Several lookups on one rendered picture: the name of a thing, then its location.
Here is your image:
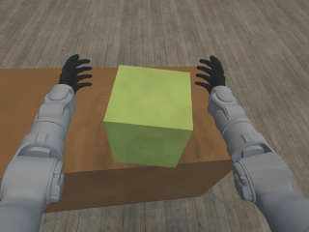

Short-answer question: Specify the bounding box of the carton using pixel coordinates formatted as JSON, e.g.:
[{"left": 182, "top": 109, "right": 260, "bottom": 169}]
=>
[{"left": 103, "top": 65, "right": 193, "bottom": 168}]

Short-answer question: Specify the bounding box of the left robot upper arm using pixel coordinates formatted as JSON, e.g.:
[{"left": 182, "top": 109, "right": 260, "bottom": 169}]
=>
[{"left": 0, "top": 156, "right": 65, "bottom": 232}]

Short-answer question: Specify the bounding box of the right robot hand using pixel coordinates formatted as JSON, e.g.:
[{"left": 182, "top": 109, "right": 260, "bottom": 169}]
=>
[{"left": 195, "top": 55, "right": 226, "bottom": 94}]

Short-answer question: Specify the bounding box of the left robot forearm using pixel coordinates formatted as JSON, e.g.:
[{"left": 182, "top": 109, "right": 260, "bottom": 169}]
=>
[{"left": 0, "top": 84, "right": 76, "bottom": 199}]

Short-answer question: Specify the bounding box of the left robot hand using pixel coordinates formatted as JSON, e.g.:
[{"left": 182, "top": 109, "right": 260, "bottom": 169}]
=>
[{"left": 58, "top": 54, "right": 93, "bottom": 94}]

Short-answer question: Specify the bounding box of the right robot upper arm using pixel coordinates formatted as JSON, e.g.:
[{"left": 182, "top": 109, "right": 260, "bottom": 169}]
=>
[{"left": 232, "top": 152, "right": 309, "bottom": 232}]

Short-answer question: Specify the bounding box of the right robot forearm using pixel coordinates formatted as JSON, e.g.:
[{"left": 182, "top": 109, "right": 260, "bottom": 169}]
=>
[{"left": 207, "top": 85, "right": 294, "bottom": 189}]

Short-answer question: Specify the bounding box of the pedestal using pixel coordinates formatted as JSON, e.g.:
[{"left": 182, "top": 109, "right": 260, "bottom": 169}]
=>
[{"left": 0, "top": 66, "right": 234, "bottom": 214}]

